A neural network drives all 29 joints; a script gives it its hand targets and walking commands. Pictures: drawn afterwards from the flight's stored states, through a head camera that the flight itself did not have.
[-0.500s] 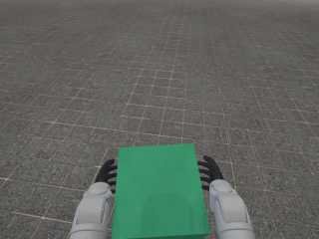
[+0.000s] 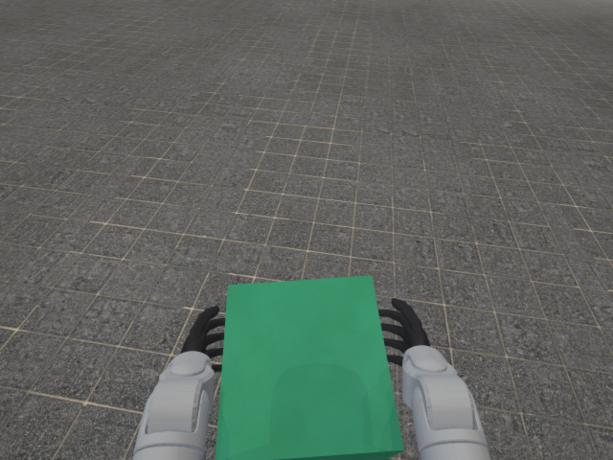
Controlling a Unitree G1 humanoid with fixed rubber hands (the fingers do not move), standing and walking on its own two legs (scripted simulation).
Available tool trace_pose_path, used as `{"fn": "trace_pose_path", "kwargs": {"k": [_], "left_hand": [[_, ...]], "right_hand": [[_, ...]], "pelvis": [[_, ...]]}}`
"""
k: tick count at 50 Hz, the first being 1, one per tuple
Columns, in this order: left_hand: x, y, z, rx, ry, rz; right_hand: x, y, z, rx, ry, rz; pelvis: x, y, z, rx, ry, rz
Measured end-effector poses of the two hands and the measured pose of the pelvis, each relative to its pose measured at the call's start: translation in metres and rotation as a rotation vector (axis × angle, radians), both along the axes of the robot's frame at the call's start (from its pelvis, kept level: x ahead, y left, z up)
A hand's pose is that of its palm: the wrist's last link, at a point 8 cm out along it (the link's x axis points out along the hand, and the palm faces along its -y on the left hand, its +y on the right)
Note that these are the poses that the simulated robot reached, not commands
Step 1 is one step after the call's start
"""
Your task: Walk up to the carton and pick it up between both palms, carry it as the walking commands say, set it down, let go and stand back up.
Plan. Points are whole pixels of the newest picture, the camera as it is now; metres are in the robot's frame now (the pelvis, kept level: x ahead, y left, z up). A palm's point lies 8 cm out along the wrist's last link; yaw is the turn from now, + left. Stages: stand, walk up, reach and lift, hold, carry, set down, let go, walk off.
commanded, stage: carry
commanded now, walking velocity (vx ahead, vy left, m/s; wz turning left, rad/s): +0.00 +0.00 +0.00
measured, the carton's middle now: (307, 382) +0.28 +0.00 -0.07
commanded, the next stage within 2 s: hold in 0.70 s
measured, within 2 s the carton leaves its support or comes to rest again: neither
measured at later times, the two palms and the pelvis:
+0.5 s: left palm (190, 368) +0.26 +0.15 +0.02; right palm (413, 361) +0.27 -0.14 +0.03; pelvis -0.01 +0.01 +0.00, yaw +0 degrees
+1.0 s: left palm (181, 325) +0.31 +0.17 +0.05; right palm (396, 321) +0.31 -0.12 +0.05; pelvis -0.02 +0.00 -0.01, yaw +9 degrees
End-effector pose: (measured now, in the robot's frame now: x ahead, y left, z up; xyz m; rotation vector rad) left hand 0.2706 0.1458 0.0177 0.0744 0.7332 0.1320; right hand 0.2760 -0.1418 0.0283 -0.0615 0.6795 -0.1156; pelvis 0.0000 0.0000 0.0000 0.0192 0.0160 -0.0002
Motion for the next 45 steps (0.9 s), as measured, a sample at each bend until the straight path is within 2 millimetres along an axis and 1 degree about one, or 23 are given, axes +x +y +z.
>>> {"fn": "trace_pose_path", "kwargs": {"k": [9, 37, 41, 45], "left_hand": [[-0.004, 0.001, 0.0, 0.003, -0.003, -0.003], [-0.01, 0.006, 0.0, -0.002, -0.007, 0.004], [-0.003, 0.008, 0.002, -0.006, -0.028, 0.005], [0.01, 0.015, 0.014, 0.012, -0.041, 0.008]], "right_hand": [[-0.005, 0.001, 0.0, 0.004, -0.004, -0.003], [-0.01, 0.006, -0.001, 0.017, -0.011, -0.007], [-0.003, 0.008, -0.002, 0.029, -0.033, -0.025], [0.014, 0.015, 0.003, 0.057, -0.044, -0.028]], "pelvis": [[-0.005, 0.002, -0.001, 0.001, 0.002, -0.001], [-0.014, 0.006, -0.002, -0.007, -0.007, 0.004], [-0.019, 0.004, -0.005, -0.007, -0.09, 0.069], [-0.019, 0.002, -0.009, -0.009, -0.145, 0.129]]}}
